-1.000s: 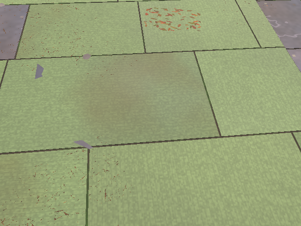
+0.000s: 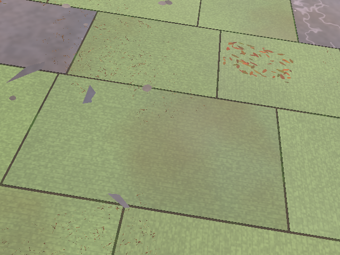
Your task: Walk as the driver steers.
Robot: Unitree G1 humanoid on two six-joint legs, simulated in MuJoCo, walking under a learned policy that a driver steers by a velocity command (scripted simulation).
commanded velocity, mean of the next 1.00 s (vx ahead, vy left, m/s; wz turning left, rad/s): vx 0.20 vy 0.00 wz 0.26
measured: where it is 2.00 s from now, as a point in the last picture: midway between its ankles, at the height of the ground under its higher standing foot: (133, 226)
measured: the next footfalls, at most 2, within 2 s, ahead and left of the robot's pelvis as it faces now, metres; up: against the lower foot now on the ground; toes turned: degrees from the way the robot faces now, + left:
right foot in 0.30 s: +0.08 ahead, -0.14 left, +0.00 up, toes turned +15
left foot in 0.68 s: +0.05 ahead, +0.12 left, +0.00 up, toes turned +13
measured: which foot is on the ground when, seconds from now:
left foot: down 0.00-0.30, up 0.32-0.66, down 0.68-1.00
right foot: up 0.00-0.28, down 0.30-0.68, up 0.70-1.00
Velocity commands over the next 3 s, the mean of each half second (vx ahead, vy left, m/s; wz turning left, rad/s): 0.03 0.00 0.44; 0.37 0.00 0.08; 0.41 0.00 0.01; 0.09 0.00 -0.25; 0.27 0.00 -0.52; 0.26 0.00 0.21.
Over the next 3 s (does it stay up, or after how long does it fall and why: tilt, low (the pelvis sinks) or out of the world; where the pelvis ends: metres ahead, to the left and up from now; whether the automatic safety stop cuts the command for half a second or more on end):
stays up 0.85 0.03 -0.01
